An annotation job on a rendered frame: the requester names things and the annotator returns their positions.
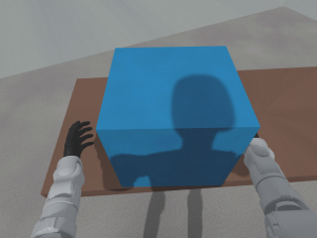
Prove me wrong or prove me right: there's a robot left forearm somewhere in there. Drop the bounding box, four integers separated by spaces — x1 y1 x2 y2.
30 156 85 238

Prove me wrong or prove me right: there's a table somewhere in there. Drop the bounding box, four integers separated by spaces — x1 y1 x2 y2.
41 66 317 198

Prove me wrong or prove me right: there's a robot right upper arm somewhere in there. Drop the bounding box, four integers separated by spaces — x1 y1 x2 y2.
264 209 317 238

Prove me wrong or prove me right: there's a carton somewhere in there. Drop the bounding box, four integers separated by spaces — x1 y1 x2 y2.
95 46 261 187

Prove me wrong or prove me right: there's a robot left hand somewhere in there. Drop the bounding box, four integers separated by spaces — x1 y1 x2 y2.
63 120 94 159

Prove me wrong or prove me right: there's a robot right forearm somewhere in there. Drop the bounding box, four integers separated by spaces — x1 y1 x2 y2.
243 138 317 216

